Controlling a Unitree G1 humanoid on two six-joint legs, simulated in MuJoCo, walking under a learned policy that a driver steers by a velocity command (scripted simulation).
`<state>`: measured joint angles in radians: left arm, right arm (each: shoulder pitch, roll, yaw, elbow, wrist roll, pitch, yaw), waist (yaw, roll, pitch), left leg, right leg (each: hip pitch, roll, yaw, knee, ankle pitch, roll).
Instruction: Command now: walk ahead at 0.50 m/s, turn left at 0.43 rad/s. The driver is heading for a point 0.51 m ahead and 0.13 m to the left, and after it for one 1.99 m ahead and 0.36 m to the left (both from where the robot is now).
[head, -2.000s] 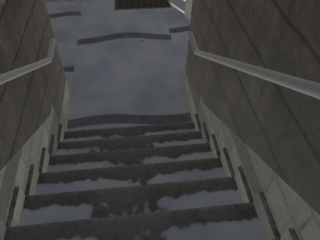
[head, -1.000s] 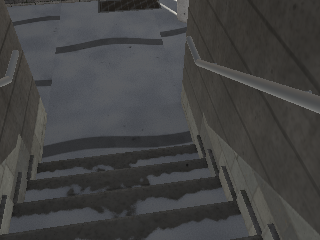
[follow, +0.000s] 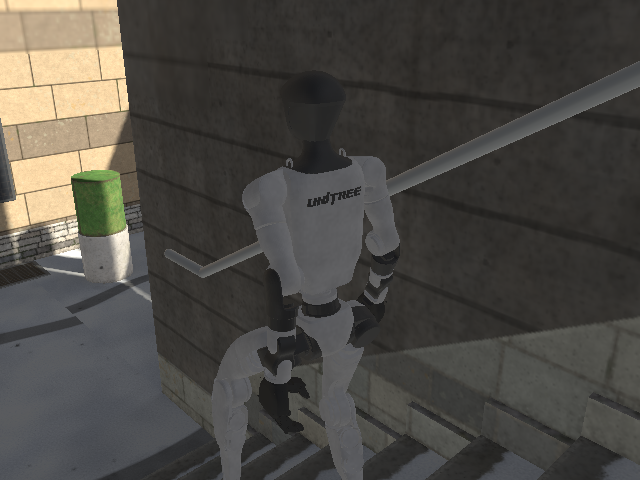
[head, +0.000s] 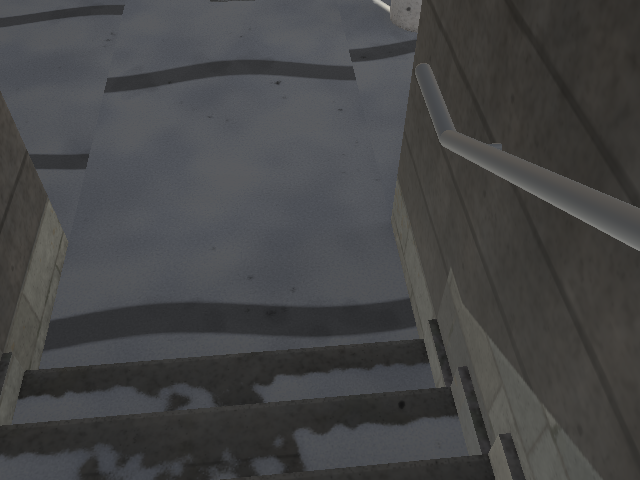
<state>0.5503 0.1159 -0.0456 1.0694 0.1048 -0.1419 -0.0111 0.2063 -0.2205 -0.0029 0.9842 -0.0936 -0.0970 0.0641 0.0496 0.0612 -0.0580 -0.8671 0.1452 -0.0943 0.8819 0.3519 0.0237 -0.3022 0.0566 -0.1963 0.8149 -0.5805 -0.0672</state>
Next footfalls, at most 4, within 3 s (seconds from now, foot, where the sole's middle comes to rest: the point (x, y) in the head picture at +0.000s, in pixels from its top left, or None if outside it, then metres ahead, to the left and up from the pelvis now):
0.20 left None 0.23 0.15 -0.89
0.50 right None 0.32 -0.07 -0.89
0.76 left None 0.25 0.17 -0.89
1.64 left None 0.45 0.28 -1.06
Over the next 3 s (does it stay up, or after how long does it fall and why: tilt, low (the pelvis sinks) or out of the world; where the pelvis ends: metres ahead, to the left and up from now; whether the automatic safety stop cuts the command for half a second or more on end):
stays up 1.15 0.13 -0.66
